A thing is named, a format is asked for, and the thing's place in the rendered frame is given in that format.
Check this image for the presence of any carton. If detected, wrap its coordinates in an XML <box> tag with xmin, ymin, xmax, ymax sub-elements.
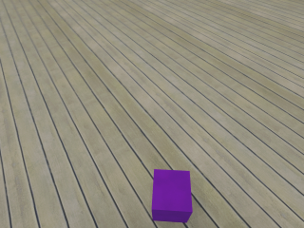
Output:
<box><xmin>151</xmin><ymin>169</ymin><xmax>193</xmax><ymax>223</ymax></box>

